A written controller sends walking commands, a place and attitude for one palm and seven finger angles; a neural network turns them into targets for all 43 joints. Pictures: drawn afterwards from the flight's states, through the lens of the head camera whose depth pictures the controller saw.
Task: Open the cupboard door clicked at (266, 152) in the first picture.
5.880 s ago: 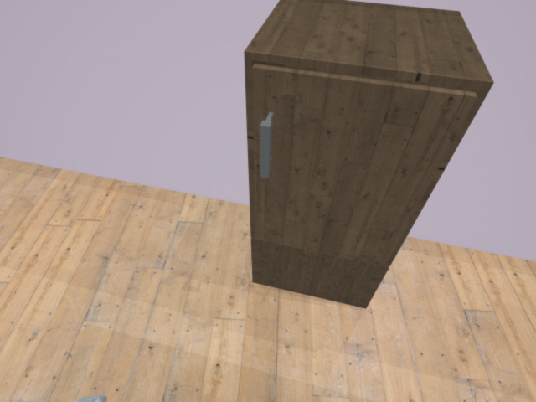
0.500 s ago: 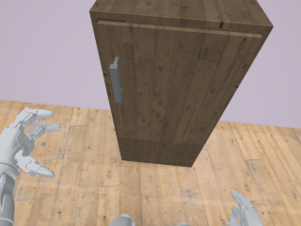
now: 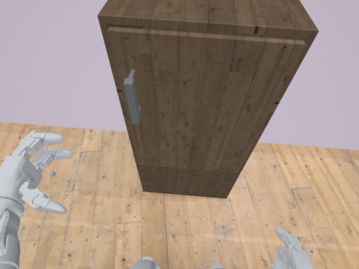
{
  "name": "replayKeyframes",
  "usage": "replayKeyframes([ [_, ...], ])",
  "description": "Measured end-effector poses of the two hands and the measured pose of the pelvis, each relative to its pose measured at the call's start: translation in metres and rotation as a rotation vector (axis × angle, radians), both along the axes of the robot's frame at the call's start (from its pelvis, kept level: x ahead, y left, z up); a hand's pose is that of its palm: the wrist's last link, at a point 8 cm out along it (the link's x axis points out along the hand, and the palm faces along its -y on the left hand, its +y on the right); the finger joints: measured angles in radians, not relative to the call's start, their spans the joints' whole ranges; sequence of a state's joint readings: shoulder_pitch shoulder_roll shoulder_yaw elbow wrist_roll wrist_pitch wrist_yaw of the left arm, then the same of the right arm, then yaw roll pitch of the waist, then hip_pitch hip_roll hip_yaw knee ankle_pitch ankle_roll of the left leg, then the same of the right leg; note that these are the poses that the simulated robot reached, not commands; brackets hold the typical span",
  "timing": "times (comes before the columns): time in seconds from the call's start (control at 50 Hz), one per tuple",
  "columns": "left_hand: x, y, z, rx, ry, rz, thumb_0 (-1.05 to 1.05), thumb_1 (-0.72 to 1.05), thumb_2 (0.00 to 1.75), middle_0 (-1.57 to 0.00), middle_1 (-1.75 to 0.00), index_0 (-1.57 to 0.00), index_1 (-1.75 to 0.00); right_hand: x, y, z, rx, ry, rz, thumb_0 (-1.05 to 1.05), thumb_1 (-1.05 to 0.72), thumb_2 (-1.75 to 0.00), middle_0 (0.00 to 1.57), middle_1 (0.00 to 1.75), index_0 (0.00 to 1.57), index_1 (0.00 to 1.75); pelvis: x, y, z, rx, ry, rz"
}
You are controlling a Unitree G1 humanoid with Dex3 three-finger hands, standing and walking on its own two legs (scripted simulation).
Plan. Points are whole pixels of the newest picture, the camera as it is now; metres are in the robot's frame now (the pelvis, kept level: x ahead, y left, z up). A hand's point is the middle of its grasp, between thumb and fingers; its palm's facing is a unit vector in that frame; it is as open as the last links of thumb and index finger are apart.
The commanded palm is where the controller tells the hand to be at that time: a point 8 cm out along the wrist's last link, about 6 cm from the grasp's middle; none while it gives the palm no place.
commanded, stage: move the hooked fingers beside the handle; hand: left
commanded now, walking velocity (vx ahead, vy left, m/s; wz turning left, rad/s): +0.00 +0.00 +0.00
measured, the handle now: (134, 98) +0.52 +0.15 +0.06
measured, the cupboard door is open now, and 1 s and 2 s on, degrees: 0 0 0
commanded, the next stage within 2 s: none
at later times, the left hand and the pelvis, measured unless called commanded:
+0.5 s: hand (74, 148) +0.35 +0.25 +0.07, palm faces -0.04 -1.00 -0.01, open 14.0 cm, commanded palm +0.32 +0.30 +0.07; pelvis +0.00 +0.00 +0.00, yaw -1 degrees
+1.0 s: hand (91, 131) +0.40 +0.24 +0.06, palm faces -0.03 -1.00 +0.00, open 14.0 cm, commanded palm +0.38 +0.28 +0.06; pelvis +0.00 +0.00 -0.01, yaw -1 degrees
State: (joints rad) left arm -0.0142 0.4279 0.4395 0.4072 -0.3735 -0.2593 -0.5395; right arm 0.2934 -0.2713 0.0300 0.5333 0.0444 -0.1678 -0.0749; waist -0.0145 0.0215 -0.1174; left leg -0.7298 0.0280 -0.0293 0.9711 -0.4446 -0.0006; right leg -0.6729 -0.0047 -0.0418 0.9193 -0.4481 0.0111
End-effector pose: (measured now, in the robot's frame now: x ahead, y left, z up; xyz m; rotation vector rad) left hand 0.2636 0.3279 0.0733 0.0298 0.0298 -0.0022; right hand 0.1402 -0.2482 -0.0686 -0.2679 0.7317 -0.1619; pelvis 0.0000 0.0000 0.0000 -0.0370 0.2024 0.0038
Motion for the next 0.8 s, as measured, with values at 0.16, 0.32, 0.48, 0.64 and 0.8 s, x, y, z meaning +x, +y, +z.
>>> replayKeyframes([
  [0.16, 0.003, 0.000, -0.001, -0.006, -0.003, 0.004, -0.01, -0.50, 0.30, -0.30, -1.20, -0.30, -1.20, 0.004, 0.000, -0.001, -0.005, -0.005, 0.010, 0.01, -0.90, -0.90, 0.21, 0.30, 0.20, 0.30, -0.001, -0.001, -0.001, 0.000, 0.000, 0.003],
  [0.32, 0.032, -0.009, -0.008, -0.022, 0.004, -0.019, -0.01, -0.50, 0.29, -0.30, -1.20, -0.30, -1.20, -0.005, -0.006, -0.007, -0.030, 0.042, -0.003, 0.01, -0.91, -0.90, 0.21, 0.30, 0.20, 0.30, -0.004, -0.001, -0.004, -0.001, 0.013, 0.007],
  [0.48, 0.063, -0.020, -0.004, -0.021, -0.006, -0.038, -0.01, -0.50, 0.30, -0.30, -1.20, -0.30, -1.20, -0.025, -0.010, -0.010, -0.020, 0.104, -0.058, 0.01, -0.91, -0.90, 0.21, 0.30, 0.20, 0.30, 0.000, 0.000, -0.002, 0.003, 0.027, -0.012],
  [0.64, 0.078, -0.020, -0.010, -0.023, 0.019, -0.015, -0.01, -0.50, 0.30, -0.30, -1.20, -0.30, -1.20, -0.041, -0.011, -0.017, -0.013, 0.181, -0.085, 0.01, -0.91, -0.90, 0.21, 0.30, 0.20, 0.30, 0.004, 0.002, -0.002, 0.005, 0.043, -0.016],
  [0.8, 0.097, -0.030, -0.011, -0.027, -0.002, -0.034, -0.01, -0.50, 0.30, -0.30, -1.20, -0.30, -1.20, -0.049, -0.011, -0.023, -0.017, 0.231, -0.102, 0.01, -0.91, -0.90, 0.21, 0.29, 0.20, 0.30, 0.004, 0.003, -0.004, 0.002, 0.056, -0.015],
])
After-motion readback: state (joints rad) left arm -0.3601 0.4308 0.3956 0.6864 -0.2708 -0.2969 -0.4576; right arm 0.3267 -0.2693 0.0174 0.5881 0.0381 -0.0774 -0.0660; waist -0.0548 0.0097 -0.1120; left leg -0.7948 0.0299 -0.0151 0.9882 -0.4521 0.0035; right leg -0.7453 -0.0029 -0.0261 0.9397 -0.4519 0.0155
